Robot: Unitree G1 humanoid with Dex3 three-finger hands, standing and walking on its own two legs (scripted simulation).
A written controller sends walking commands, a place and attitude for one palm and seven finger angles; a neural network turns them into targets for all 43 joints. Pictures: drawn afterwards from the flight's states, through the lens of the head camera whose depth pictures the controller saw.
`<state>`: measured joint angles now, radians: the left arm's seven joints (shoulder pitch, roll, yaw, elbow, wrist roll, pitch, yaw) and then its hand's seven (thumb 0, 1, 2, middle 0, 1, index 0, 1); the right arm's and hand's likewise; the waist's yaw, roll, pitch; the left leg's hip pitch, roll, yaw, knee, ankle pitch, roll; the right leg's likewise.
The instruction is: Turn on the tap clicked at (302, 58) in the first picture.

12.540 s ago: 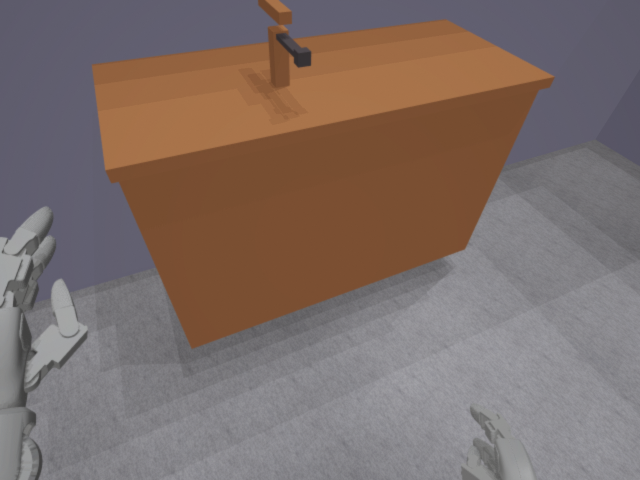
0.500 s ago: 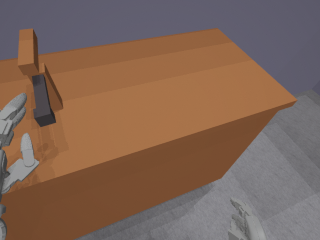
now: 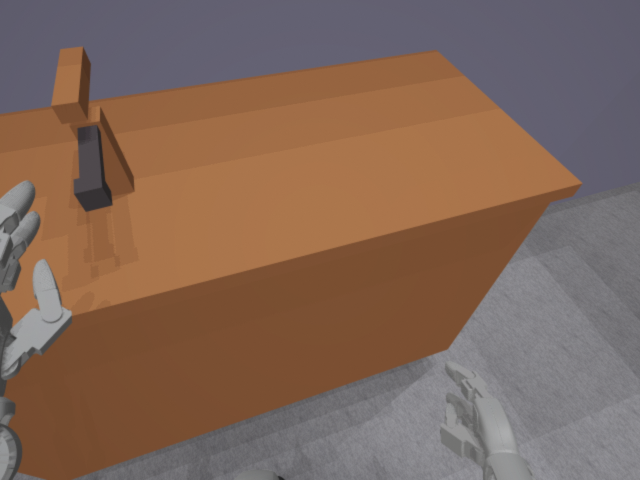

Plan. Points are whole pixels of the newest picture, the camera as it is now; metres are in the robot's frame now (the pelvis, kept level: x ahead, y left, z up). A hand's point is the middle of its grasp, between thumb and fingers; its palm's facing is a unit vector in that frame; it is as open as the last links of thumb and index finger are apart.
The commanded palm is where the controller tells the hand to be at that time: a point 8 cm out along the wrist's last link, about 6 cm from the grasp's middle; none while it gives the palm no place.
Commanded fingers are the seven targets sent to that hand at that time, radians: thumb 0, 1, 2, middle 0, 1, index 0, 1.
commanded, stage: shuffle to correct the standing spot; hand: left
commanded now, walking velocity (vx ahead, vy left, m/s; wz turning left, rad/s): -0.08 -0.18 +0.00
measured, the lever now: (93, 192) +0.36 +0.30 +0.16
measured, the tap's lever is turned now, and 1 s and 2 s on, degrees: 4 4 4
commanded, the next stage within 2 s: none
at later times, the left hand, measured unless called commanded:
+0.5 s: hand (64, 446) +0.11 +0.19 +0.18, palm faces +0.41 -0.80 -0.43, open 7.4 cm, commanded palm +0.06 +0.24 +0.18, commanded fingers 0.00 0.90 0.90 -0.20 -0.30 -0.20 -0.30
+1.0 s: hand out of the picture -0.04 +0.11 +0.19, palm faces +0.41 -0.74 -0.53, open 7.4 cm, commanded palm -0.09 +0.15 +0.18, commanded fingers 0.00 0.90 0.90 -0.20 -0.30 -0.20 -0.30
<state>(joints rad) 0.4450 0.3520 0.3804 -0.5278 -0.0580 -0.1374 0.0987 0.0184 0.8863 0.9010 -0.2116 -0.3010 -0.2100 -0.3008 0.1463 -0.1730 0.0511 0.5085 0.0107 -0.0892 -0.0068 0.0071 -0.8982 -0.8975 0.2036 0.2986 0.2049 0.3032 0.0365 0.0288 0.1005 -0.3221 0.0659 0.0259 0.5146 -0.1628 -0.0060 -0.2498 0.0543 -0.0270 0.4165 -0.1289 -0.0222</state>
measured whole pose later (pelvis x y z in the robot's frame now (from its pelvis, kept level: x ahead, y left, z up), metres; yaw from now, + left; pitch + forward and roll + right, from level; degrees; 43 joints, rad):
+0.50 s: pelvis -0.10 -0.05 -0.03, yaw +1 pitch -9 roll +0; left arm 0.38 0.42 0.39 -0.52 -0.05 -0.10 0.09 0.02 0.89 0.90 -0.21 -0.30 -0.21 -0.30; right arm 0.25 -0.19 0.00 0.57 0.02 -0.07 0.00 0.01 -0.90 -0.90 0.20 0.30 0.20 0.30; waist -0.01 0.02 0.12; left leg -0.46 0.09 0.01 0.79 -0.40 -0.02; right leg -0.40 0.04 -0.09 0.69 -0.26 -0.08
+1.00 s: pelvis -0.24 -0.14 -0.02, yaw +1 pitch -2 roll -2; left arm 0.46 0.45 0.46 -0.56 -0.06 -0.17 0.08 0.01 0.89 0.90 -0.21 -0.30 -0.21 -0.30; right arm 0.29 -0.23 -0.02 0.56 0.03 -0.10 0.02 0.01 -0.90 -0.90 0.20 0.30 0.20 0.30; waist 0.01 0.09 0.07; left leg -0.48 0.11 -0.05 0.91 -0.42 0.02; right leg -0.26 0.03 -0.10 0.64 -0.34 -0.05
